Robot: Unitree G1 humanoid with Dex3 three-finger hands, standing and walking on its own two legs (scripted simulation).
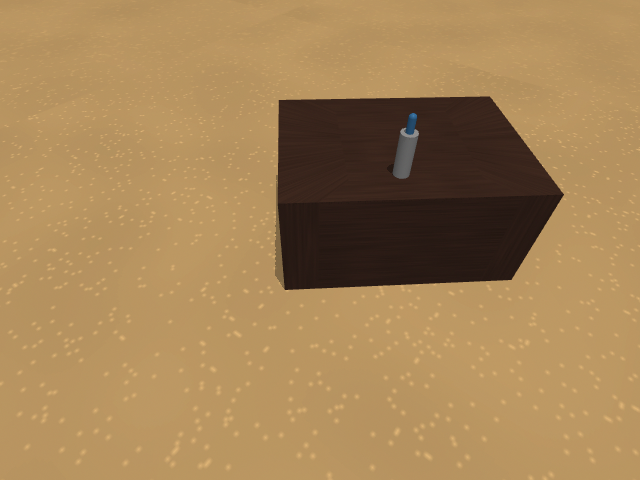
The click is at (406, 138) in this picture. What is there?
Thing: necked bottle
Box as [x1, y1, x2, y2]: [393, 113, 418, 178]
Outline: 414,113 411,113 409,115 407,126 401,129 393,167 393,174 399,178 407,177 411,166 418,132 414,128 416,120 416,115
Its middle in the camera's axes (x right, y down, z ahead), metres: +0.28 -0.29 +1.23
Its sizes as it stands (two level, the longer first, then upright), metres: 0.057 0.057 0.220
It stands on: a support 0.45 m high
